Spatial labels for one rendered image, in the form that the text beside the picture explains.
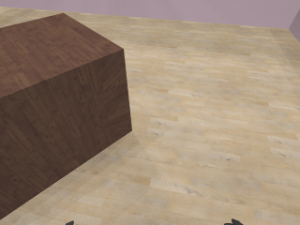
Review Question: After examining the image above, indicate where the pedestal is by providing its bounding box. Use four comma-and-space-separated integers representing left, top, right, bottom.
0, 13, 132, 220

